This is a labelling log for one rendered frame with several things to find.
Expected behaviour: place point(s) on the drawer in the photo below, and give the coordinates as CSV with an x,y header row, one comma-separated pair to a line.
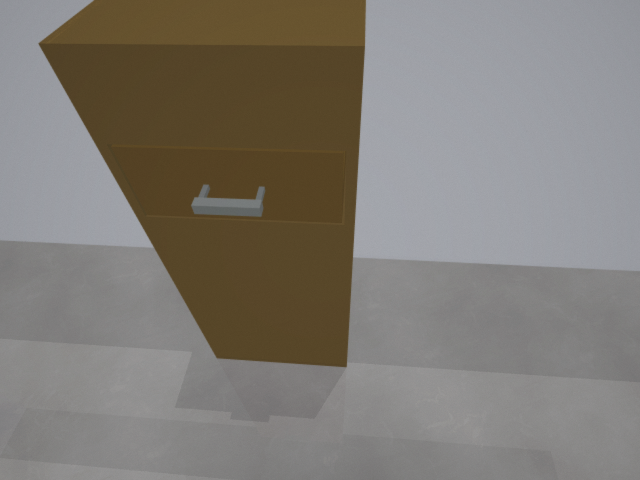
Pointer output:
x,y
300,185

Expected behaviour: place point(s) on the cabinet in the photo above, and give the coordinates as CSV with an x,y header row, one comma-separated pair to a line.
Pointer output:
x,y
269,74

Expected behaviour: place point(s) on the handle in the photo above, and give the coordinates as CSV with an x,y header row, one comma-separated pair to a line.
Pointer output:
x,y
226,206

